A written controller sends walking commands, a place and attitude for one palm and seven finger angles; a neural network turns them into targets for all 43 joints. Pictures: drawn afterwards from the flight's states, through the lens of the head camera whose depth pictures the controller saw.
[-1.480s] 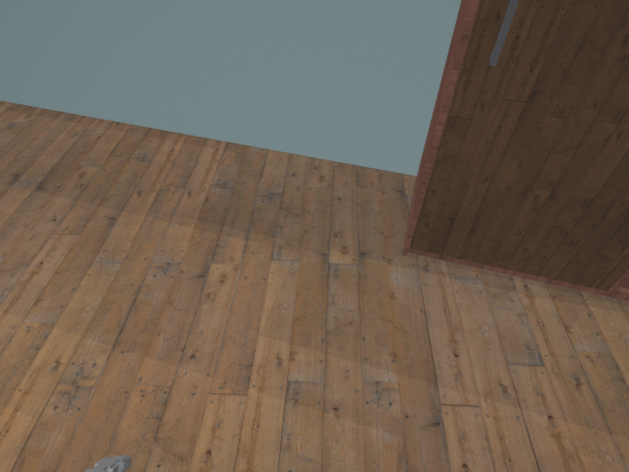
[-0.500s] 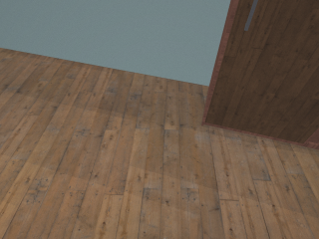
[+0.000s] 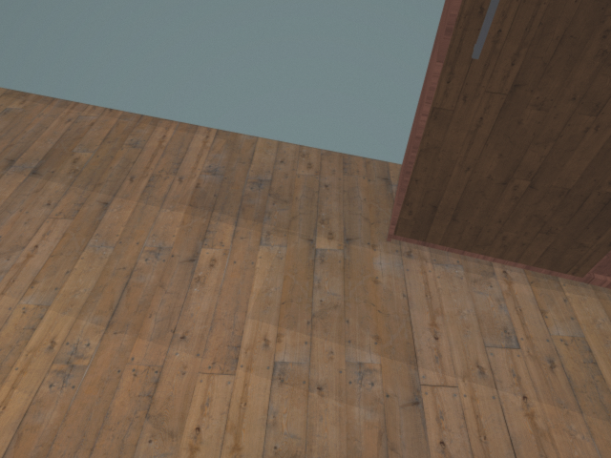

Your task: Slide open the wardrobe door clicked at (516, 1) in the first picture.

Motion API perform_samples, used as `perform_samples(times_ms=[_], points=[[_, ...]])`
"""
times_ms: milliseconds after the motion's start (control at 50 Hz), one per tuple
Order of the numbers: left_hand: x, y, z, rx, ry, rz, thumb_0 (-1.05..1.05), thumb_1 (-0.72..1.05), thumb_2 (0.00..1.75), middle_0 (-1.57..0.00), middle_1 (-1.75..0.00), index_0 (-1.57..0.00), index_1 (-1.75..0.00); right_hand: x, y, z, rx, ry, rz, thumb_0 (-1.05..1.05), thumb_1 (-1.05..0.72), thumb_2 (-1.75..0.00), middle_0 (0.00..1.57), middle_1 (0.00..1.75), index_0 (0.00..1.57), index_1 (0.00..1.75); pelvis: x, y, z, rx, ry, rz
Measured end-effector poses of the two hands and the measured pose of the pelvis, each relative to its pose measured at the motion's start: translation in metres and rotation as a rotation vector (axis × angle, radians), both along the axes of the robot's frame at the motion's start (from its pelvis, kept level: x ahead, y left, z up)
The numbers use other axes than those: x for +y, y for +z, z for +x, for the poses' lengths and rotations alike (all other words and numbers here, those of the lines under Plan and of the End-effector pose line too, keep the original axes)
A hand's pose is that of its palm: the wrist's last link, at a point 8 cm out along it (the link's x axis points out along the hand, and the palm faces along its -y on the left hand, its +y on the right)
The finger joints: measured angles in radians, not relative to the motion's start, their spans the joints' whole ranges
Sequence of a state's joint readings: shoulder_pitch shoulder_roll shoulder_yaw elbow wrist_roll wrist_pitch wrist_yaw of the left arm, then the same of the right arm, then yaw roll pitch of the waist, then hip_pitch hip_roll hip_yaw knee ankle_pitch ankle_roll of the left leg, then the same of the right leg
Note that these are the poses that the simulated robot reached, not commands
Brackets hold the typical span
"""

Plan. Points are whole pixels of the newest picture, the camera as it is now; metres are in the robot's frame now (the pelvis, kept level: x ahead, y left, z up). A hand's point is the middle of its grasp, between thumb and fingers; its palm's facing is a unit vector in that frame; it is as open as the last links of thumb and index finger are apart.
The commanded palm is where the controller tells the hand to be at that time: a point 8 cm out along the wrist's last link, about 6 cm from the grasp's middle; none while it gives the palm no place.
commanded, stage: walk to a spot facing it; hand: left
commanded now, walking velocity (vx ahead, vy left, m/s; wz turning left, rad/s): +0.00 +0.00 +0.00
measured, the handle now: out of the picture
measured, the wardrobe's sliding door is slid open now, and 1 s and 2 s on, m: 0.00 0.00 0.00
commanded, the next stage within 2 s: none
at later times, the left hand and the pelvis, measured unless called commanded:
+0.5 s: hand out of the picture +0.07 +0.18 -0.18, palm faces -0.18 -0.94 -0.27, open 7.4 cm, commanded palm none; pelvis -0.02 -0.02 -0.03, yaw -13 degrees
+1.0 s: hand out of the picture +0.12 +0.20 -0.19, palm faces -0.38 -0.90 -0.19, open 7.4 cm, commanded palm none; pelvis +0.01 +0.02 -0.01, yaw -28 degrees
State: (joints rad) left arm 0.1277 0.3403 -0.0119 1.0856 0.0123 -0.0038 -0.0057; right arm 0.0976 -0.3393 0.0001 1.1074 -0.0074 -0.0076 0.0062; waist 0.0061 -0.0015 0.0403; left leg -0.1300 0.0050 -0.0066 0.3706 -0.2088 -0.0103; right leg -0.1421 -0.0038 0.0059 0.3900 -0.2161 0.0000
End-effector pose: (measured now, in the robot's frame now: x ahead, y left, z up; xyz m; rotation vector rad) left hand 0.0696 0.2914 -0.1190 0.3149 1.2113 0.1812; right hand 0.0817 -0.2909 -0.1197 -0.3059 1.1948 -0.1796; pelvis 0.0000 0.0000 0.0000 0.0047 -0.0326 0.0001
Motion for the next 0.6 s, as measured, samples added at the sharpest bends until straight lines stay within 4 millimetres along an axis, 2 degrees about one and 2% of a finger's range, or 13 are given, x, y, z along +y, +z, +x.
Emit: perform_samples(times_ms=[160,240,400,520,600], points=[[0.0,-0.001,0.003,0.006,-0.001,0.003,0.01,0.9,0.9,-0.2,-0.3,-0.21,-0.29,0.0,0.0,0.001,-0.004,-0.013,-0.004,0.01,-0.9,-0.9,0.2,0.3,0.2,0.3,0.0,-0.001,0.002,0.002,-0.018,-0.001],[-0.008,-0.009,0.0,0.037,-0.017,-0.01,0.0,0.91,0.9,-0.2,-0.3,-0.2,-0.29,0.007,-0.006,-0.007,-0.019,-0.056,0.009,0.01,-0.9,-0.9,0.2,0.3,0.2,0.3,0.001,-0.005,-0.001,0.005,-0.058,0.0],[-0.04,-0.028,-0.003,0.092,-0.089,-0.064,0.01,0.91,0.9,-0.2,-0.3,-0.2,-0.29,0.022,-0.029,-0.051,-0.005,-0.171,0.079,0.01,-0.9,-0.9,0.2,0.3,0.2,0.3,-0.005,-0.018,-0.015,0.004,-0.16,0.029],[-0.068,-0.033,-0.002,0.069,-0.144,-0.052,0.0,0.91,0.9,-0.2,-0.3,-0.2,-0.29,0.01,-0.057,-0.081,0.018,-0.256,0.126,0.01,-0.9,-0.9,0.21,0.3,0.2,0.3,-0.023,-0.033,-0.021,0.007,-0.234,0.025],[-0.08,-0.025,-0.009,0.088,-0.153,-0.056,0.0,0.91,0.9,-0.2,-0.3,-0.21,-0.29,0.004,-0.048,-0.092,0.032,-0.292,0.126,0.01,-0.9,-0.9,0.2,0.3,0.2,0.3,-0.026,-0.023,-0.027,0.016,-0.254,0.017]])
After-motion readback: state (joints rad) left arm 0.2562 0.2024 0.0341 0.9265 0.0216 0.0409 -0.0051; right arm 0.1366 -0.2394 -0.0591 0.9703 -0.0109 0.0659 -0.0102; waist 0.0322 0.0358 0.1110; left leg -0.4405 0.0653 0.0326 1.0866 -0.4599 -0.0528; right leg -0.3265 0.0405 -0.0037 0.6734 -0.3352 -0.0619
